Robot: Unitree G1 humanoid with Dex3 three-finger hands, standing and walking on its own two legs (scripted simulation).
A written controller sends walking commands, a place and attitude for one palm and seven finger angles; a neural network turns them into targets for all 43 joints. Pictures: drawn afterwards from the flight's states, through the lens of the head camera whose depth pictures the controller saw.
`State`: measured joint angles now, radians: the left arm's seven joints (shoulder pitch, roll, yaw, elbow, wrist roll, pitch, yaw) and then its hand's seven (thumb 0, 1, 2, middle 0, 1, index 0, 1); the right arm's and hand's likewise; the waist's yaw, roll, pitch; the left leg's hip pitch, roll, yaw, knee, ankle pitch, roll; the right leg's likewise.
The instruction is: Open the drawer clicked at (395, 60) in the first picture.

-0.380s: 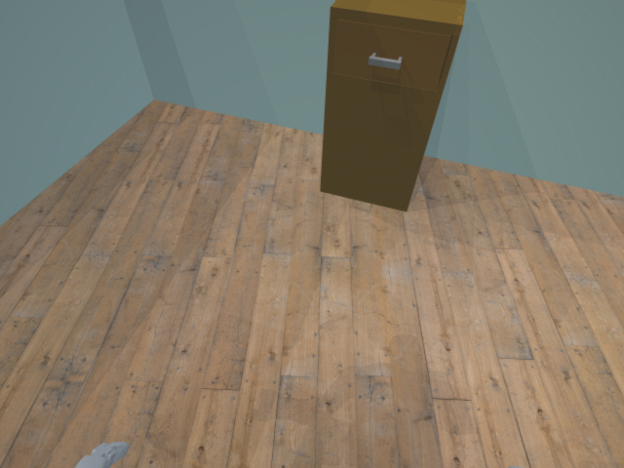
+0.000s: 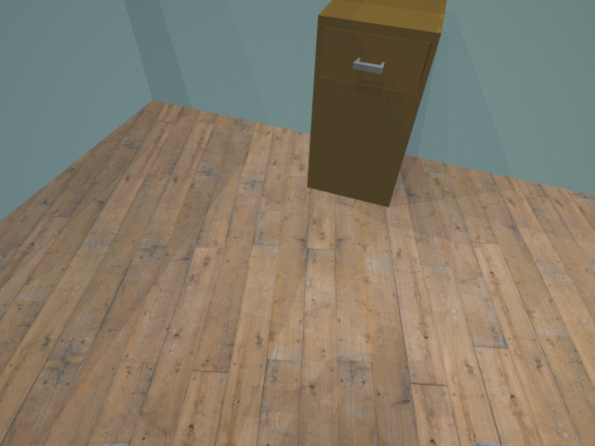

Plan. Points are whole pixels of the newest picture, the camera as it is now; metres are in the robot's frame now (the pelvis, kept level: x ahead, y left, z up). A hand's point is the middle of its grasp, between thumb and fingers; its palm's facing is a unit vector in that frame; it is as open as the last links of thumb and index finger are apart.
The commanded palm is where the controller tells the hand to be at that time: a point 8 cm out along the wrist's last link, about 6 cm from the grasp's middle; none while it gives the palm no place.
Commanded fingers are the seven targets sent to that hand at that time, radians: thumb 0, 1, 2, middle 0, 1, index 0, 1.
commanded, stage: stand and wait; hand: left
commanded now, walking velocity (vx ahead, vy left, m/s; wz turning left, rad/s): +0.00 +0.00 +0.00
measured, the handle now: (369, 64) +1.37 -0.18 -0.08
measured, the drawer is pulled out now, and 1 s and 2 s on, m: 0.00 0.00 0.00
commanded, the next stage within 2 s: look at it before walking up in 0.44 s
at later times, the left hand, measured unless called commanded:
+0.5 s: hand out of the picture +0.06 +0.24 -0.15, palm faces -0.04 -0.94 -0.33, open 7.4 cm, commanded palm none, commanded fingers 0.00 0.90 0.90 -0.20 -0.30 -0.20 -0.30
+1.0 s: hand out of the picture +0.05 +0.23 -0.15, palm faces -0.04 -0.94 -0.33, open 7.4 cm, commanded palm none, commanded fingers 0.00 0.90 0.90 -0.20 -0.30 -0.20 -0.30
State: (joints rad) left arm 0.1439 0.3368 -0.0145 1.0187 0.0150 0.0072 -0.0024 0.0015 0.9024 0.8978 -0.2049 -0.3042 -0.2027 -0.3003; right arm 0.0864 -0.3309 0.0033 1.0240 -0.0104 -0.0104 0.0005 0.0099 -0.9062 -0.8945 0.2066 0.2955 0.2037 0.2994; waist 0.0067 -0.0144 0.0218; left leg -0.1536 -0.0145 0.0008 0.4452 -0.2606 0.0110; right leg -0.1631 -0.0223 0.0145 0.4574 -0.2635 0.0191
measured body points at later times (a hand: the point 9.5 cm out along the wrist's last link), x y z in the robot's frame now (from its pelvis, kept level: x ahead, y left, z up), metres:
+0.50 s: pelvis -0.02 -0.01 +0.00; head -0.02 -0.01 +0.45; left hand +0.06 +0.29 -0.13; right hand +0.05 -0.31 -0.13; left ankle -0.01 +0.11 -0.74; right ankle -0.01 -0.13 -0.74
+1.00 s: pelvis -0.02 -0.01 +0.01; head -0.01 -0.01 +0.45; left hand +0.05 +0.28 -0.13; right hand +0.06 -0.31 -0.13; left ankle -0.01 +0.11 -0.74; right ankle -0.01 -0.13 -0.74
